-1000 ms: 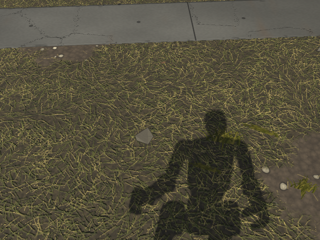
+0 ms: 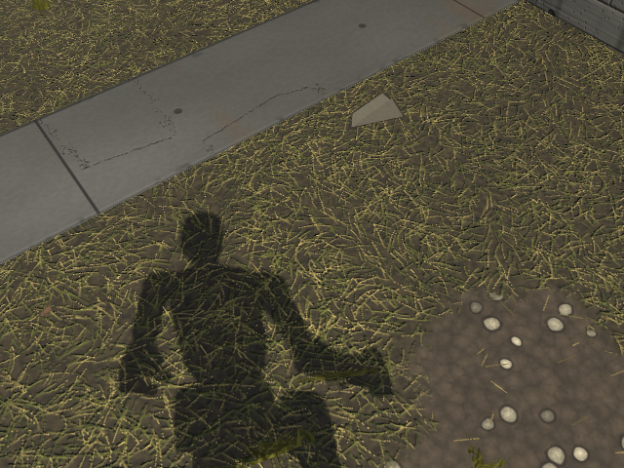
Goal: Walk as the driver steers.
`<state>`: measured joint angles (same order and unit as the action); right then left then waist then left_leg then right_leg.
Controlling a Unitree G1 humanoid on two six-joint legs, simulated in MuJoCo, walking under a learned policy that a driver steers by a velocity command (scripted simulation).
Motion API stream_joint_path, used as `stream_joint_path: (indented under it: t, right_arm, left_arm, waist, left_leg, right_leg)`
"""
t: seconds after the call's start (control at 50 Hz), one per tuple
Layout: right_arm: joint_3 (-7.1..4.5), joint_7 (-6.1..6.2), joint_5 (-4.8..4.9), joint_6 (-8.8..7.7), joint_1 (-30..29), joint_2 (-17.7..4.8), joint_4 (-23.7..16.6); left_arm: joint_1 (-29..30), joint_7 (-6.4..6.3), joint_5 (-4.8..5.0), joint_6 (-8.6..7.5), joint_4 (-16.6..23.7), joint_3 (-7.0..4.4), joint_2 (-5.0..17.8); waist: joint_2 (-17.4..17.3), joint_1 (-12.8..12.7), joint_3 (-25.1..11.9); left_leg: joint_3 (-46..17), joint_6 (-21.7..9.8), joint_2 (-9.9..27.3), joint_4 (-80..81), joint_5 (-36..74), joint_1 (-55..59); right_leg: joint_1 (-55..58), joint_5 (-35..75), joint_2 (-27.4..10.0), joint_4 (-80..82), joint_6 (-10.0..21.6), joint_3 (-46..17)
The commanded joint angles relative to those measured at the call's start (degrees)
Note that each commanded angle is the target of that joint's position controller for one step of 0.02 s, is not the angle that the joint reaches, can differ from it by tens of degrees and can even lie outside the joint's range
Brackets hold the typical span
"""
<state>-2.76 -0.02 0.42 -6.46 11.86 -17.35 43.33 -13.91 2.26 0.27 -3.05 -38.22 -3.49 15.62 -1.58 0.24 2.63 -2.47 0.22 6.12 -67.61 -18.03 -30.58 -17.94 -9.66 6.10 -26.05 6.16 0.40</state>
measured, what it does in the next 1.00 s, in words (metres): walks ahead, turning left: left foot, then right foot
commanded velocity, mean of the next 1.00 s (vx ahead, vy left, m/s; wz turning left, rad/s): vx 0.50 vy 0.00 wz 0.40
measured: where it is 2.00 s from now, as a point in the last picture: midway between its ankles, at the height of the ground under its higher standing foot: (172, 293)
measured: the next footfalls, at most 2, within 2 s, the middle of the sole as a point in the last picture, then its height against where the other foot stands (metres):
left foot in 0.40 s outside the picture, level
right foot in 0.88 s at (320, 360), level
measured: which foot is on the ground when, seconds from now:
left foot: up 0.00-0.38, down 0.40-0.88, up 0.90-1.00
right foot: down 0.00-0.42, up 0.44-0.86, down 0.88-1.00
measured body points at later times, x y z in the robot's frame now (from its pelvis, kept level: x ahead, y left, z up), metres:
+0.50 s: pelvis +0.29 +0.07 -0.01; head +0.33 +0.08 +0.43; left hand +0.31 +0.36 -0.13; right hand +0.50 -0.15 -0.11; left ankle +0.35 +0.16 -0.74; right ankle +0.13 -0.08 -0.63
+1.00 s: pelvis +0.57 +0.09 +0.00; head +0.59 +0.09 +0.45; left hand +0.58 +0.40 -0.08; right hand +0.78 -0.11 -0.12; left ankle +0.42 +0.16 -0.64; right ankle +0.66 +0.02 -0.74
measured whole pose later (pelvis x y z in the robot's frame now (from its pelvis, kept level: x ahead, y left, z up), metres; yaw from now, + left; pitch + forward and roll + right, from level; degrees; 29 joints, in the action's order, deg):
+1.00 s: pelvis +0.57 +0.09 +0.00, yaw +29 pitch +2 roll -1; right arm -3.4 0.3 1.3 -1.4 19.2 -17.6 39.3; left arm -10.4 0.4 -0.6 -6.0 -39.1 -2.8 15.1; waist -2.6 0.5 -0.4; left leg -5.6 -1.0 -1.9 -67.8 -22.8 -24.4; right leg -19.7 -11.1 1.3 -28.8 1.1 1.0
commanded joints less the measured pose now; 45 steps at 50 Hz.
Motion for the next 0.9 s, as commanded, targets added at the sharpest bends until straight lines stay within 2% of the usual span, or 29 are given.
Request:
stream_joint_path:
  t: [0.02, 0.08, 0.16, 0.22, 0.3, 0.32, 0.36, 0.38, 0.4, 0.42, 0.44, 0.46, 0.48, 0.5, 0.52, 0.54, 0.56, 0.6, 0.64, 0.7, 0.76, 0.8, 0.84, 0.86, 0.88, 0.9]
  right_arm:
    - [-1.51, 0.23, -0.42, 1.25, 5.49, -4.93, -1.17]
    - [-1.08, 0.4, -0.24, 1.83, 0.4, -3.72, -2.51]
    - [-0.61, -0.75, 0.51, 1.2, -4.99, -2.56, -3.5]
    - [-0.25, -1.77, 1.04, 0.99, -8.96, -1.85, -5.27]
    - [0.09, -3.59, 0.87, 0.69, -12.32, -1.21, -8.2]
    - [0.06, -4.0, 0.82, 0.67, -12.09, -1.26, -8.76]
    - [-0.71, -4.19, 0.53, 1.03, -8.53, -2.89, -9.08]
    - [-1.72, -3.99, 0.46, 1.26, -3.15, -4.81, -8.32]
    - [-3.19, -3.39, 0.51, 1.35, 5.47, -7.63, -6.71]
    - [-4.6, -2.26, 0.28, 1.91, 14.09, -12.82, -5.57]
    - [-4.79, -2.14, 0.67, 1.6, 12.69, -14.6, -6.48]
    - [-3.64, -1.95, 0.71, 1.94, 14.08, -9.7, -6.38]
    - [-3.12, -1.62, 0.32, 2.12, 11.8, -7.8, -6.91]
    - [-2.99, -1.67, 0.33, 2.19, 8.09, -7.56, -7.54]
    - [-2.52, -1.56, 0.3, 2.19, 4.99, -6.03, -8.43]
    - [-2.28, -1.37, -0.21, 2.32, 3.34, -5.87, -9.31]
    - [-2.37, -1.25, -0.15, 2.34, 2.35, -5.96, -9.48]
    - [-2.59, -0.74, 0.03, 2.14, 2.29, -6.82, -9.03]
    - [-3.02, -0.06, 0.31, 2.37, 2.91, -8.21, -8.45]
    - [-3.16, 0.53, 0.89, 3.13, 5.26, -8.51, -7.4]
    - [-3.27, 0.63, 1.23, 3.75, 8.03, -8.7, -6.34]
    - [-3.2, 0.75, 1.24, 4.01, 8.33, -8.28, -6.18]
    - [-3.1, 0.79, 1.04, 4.22, 6.79, -7.53, -6.59]
    - [-2.47, 0.71, 0.79, 4.1, 6.4, -5.6, -7.06]
    - [-1.17, 0.5, 0.09, 3.78, 6.33, -1.98, -8.16]
    - [-0.19, 0.48, 1.52, 3.24, 13.83, 0.63, -9.99]
  left_arm:
    - [1.0, -0.39, -0.35, -2.27, 2.81, -1.5, 6.36]
    - [-1.63, -1.1, -0.49, -2.62, 0.22, -1.49, 6.96]
    - [-2.98, -1.73, -0.62, -2.69, -1.82, -1.28, 7.57]
    - [-4.97, -1.94, -0.56, -2.54, -3.92, -1.44, 8.26]
    - [-6.33, -2.39, -0.26, -1.25, -5.81, -1.64, 8.55]
    - [-5.85, -2.63, -0.19, -0.84, -5.85, -1.72, 8.94]
    - [-4.34, -3.38, -0.14, -0.09, -5.21, -2.08, 10.67]
    - [-3.83, -3.79, -0.19, 0.38, -4.96, -2.17, 11.38]
    - [-2.72, -4.14, 0.03, 0.55, -4.56, -2.02, 11.48]
    - [-3.73, -4.37, -1.19, -0.32, -3.06, -0.87, 9.01]
    - [-9.56, -2.92, -1.66, -2.06, -1.67, 1.32, 2.14]
    - [-5.29, -1.6, -0.38, -4.25, -1.43, 0.22, 8.34]
    - [0.35, -1.04, 1.69, -5.17, 0.86, 0.1, 9.08]
    - [2.57, -1.18, 0.98, -5.54, 1.72, 0.48, 7.87]
    - [3.24, -1.63, -0.43, -5.18, 1.65, -0.04, 8.33]
    - [1.99, -1.67, -0.83, -4.5, 1.8, -0.23, 8.14]
    - [0.59, -1.84, -1.12, -3.84, 1.7, -0.26, 7.74]
    - [0.03, -2.32, -1.38, -2.79, 1.52, 0.13, 6.32]
    - [3.78, -2.63, -1.53, -2.44, 2.48, 0.76, 4.87]
    - [10.55, -2.29, -1.1, -2.82, 3.56, 1.28, 3.68]
    - [14.21, -1.65, -0.15, -3.52, 4.62, 0.72, 5.09]
    - [13.97, -1.34, 0.11, -4.05, 4.77, -0.19, 6.84]
    - [9.56, -1.38, 0.27, -4.59, 3.75, -1.19, 7.99]
    - [4.82, -1.73, -0.19, -4.84, 2.87, -2.01, 9.33]
    - [-3.43, -2.3, -1.12, -4.99, 2.31, -2.96, 12.44]
    - [-8.42, -2.1, -1.77, -4.12, 0.12, -4.15, 17.02]
  waist:
    - [3.52, 1.71, -6.22]
    - [4.0, -0.15, -3.24]
    - [4.3, -3.02, -1.13]
    - [3.89, -4.97, 1.04]
    - [3.53, -5.7, 1.88]
    - [3.99, -5.07, 1.27]
    - [6.47, -2.42, -2.9]
    - [7.26, 0.65, -6.48]
    - [6.04, 5.63, -10.87]
    - [-1.63, 8.39, -17.71]
    - [-15.91, 2.73, -24.4]
    - [-7.5, 6.73, -25.77]
    - [-4.13, 6.62, -17.44]
    - [3.02, 3.87, -10.56]
    - [4.51, 1.98, -7.89]
    - [2.72, 0.06, -6.21]
    - [1.4, -1.1, -5.5]
    - [0.12, -1.8, -4.63]
    - [-0.76, -0.78, -3.58]
    - [-2.62, 2.35, -3.75]
    - [-3.84, 3.86, -4.35]
    - [-4.78, 3.05, -4.62]
    - [-6.28, 0.03, -5.07]
    - [-5.89, -2.44, -7.76]
    - [0.15, -5.91, -14.68]
    - [19.62, -2.82, -20.85]
  left_leg:
    - [-0.62, 1.23, 2.97, 3.14, 5.62, -4.76]
    - [-0.51, 1.72, 3.08, 10.81, 15.1, -9.31]
    - [0.23, 0.01, 1.04, 24.1, 27.5, -9.06]
    - [0.0, -1.25, -0.63, 29.84, 27.67, -11.53]
    - [1.76, -3.16, -2.44, 33.4, 20.14, -15.44]
    - [3.06, -3.9, -3.31, 33.93, 17.27, -14.2]
    - [7.27, -5.88, -7.14, 33.5, 11.04, -5.99]
    - [8.53, -7.26, -9.4, 33.56, 9.29, 1.56]
    - [7.25, -9.52, -10.32, 37.44, 13.76, 15.04]
    - [-8.48, -13.94, 0.62, 37.63, 18.76, 33.36]
    - [-41.21, -26.15, 13.92, 43.75, 13.37, 53.04]
    - [-41.46, -23.51, 12.26, 47.44, 6.23, 54.53]
    - [-32.57, -20.7, 10.3, 48.21, 6.57, 47.8]
    - [-26.86, -19.12, 7.98, 49.6, 12.0, 37.73]
    - [-22.93, -18.18, 6.06, 50.69, 17.48, 31.19]
    - [-21.13, -18.36, 4.69, 52.26, 20.68, 25.81]
    - [-20.17, -18.65, 3.83, 53.45, 22.21, 22.7]
    - [-16.35, -18.69, 2.49, 54.38, 26.2, 17.42]
    - [-12.89, -17.26, 0.23, 54.54, 25.51, 13.72]
    - [-11.14, -14.01, -2.56, 52.63, 19.5, 12.25]
    - [-15.62, -12.8, -1.04, 49.68, 14.39, 15.91]
    - [-19.91, -11.85, 0.45, 46.71, 11.38, 19.36]
    - [-22.09, -10.28, 0.19, 42.7, 11.17, 19.93]
    - [-20.53, -8.47, -2.15, 37.28, 12.13, 18.09]
    - [-15.46, -6.13, -5.71, 22.05, 5.79, 11.84]
    - [-7.48, -2.69, -12.69, 4.25, -15.61, -7.72]
  right_leg:
    - [7.06, 20.57, -16.45, 13.84, 10.43, -13.98]
    - [7.89, 21.84, -15.35, 15.66, 8.4, -8.68]
    - [11.02, 16.93, -14.65, 17.36, 4.53, -3.74]
    - [16.78, 16.79, -16.95, 17.67, 3.91, -2.27]
    - [25.69, 25.06, -19.92, 13.25, 3.74, -0.48]
    - [26.67, 30.73, -20.17, 11.13, 3.23, 0.32]
    - [26.96, 51.59, -19.56, 3.46, 1.83, 2.32]
    - [25.95, 59.91, -18.87, -4.17, 1.06, 3.31]
    - [20.01, 57.81, -16.98, -16.13, -0.76, 5.13]
    - [5.71, 35.62, -13.61, -34.85, -2.93, 6.53]
    - [-18.99, -20.2, 0.04, -55.77, -6.96, 0.21]
    - [-25.26, -19.88, -3.71, -58.28, -5.47, -9.37]
    - [-27.74, -16.03, -6.33, -55.68, -4.82, -8.49]
    - [-26.87, -13.05, -8.54, -49.58, -4.77, -7.11]
    - [-23.98, -11.26, -10.34, -44.22, -5.36, -6.51]
    - [-20.66, -10.46, -11.02, -42.37, -6.1, -6.27]
    - [-19.2, -10.06, -11.35, -39.79, -7.08, -5.85]
    - [-17.47, -8.31, -11.39, -34.24, -9.14, -4.26]
    - [-16.07, -1.55, -10.48, -26.15, -10.57, -3.09]
    - [-11.35, 10.88, -7.61, -12.75, -10.78, -2.56]
    - [-9.33, 12.31, -5.85, -6.39, -10.16, -3.87]
    - [-7.74, 8.86, -5.56, -3.34, -8.84, -5.14]
    - [-1.7, 6.14, -5.6, -0.41, -6.54, -4.58]
    - [6.3, 5.72, -7.56, 0.74, -4.65, -5.27]
    - [19.72, 2.16, -17.3, 0.73, -0.78, -14.32]
    - [36.34, -10.65, -29.63, 5.63, 8.68, -40.33]
Velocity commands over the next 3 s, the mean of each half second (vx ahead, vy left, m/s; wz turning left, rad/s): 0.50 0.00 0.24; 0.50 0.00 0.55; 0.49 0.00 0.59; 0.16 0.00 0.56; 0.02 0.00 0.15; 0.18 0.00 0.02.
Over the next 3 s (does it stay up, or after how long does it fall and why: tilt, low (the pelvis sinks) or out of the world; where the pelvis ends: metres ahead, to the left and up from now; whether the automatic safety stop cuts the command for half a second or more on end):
stays up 0.95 0.50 0.00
